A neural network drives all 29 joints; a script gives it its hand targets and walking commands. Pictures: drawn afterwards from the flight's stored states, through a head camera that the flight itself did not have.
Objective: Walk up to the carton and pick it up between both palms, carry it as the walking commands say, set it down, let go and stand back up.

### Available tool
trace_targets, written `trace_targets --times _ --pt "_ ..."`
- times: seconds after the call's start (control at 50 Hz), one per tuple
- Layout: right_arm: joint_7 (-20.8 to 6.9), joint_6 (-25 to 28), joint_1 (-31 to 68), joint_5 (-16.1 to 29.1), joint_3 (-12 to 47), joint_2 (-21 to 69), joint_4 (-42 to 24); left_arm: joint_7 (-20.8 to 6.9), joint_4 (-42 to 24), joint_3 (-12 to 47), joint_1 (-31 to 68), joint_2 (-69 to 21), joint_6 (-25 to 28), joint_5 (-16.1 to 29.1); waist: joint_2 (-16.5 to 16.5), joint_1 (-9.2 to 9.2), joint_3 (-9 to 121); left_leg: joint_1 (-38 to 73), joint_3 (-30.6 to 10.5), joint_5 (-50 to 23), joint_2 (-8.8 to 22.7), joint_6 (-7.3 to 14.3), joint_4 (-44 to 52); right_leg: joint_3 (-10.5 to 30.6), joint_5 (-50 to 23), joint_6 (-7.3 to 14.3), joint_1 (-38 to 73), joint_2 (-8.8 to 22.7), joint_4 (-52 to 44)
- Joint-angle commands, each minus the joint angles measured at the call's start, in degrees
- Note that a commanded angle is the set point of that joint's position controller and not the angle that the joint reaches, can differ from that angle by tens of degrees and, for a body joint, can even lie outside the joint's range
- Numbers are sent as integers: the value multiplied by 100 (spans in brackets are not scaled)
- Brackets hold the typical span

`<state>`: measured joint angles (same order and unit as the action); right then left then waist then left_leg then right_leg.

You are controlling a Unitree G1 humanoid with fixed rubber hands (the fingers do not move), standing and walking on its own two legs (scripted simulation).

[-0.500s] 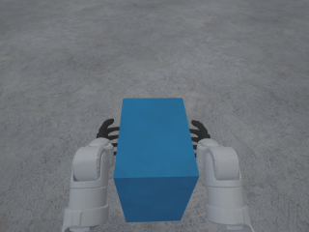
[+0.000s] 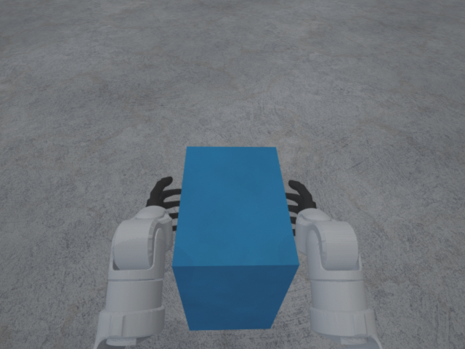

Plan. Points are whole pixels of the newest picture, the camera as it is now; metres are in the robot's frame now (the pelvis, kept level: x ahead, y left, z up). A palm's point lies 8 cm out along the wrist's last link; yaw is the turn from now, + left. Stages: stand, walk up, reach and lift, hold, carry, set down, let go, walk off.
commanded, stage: carry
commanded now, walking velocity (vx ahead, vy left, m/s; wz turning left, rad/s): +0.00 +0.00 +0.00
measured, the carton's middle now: (230, 242) +0.29 +0.00 +0.02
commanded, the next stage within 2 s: none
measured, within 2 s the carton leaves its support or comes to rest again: neither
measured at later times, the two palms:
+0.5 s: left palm (159, 214) +0.31 +0.12 +0.08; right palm (302, 216) +0.31 -0.12 +0.08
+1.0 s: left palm (160, 213) +0.32 +0.12 +0.07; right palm (301, 215) +0.31 -0.12 +0.07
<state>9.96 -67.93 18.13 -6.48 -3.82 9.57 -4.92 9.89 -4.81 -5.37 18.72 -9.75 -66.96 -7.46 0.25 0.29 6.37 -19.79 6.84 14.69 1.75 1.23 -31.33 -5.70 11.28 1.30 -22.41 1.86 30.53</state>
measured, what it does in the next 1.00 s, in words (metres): stands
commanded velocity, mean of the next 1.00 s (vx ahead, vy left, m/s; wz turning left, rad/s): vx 0.00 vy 0.00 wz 0.00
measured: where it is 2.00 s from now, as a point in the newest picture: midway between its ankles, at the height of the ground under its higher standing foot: outside the picture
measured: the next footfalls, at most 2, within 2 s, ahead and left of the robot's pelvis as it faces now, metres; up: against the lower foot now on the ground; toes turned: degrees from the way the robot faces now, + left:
none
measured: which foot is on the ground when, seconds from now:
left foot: down 0.00-1.00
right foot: down 0.00-1.00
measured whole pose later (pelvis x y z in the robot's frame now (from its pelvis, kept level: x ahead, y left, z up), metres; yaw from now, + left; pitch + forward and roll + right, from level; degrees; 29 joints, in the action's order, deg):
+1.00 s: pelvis +0.02 +0.00 +0.00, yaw +0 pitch +3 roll +0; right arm 9.0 -57.3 17.0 -7.2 -3.9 9.3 2.8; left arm 9.1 2.3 -5.1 17.1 -9.3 -56.5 -8.4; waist 0.3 0.5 6.7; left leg -18.3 6.8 16.5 2.0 1.1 -31.6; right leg -5.7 13.0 1.1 -20.9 1.6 30.7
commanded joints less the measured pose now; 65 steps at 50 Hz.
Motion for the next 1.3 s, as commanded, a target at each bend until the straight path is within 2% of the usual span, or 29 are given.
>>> trace_targets --times 0.0,0.7,1.28 --pt "-1429 278 2801 2183 3343 5930 -440 -1480 -289 3415 2530 -5972 148 2203 -19 -1 1594 466 -707 -590 659 32 513 708 -706 75 823 638 -384" --pt "-1355 1237 2527 1673 2810 5458 118 -1365 240 2917 2193 -5559 1114 1646 8 20 1593 603 -684 -796 663 57 439 660 -859 80 861 597 -335" --pt "-1342 1227 2489 1712 2850 5423 38 -1351 162 2959 2148 -5488 1106 1682 7 11 1560 682 -666 -913 684 96 442 641 -923 80 900 611 -342"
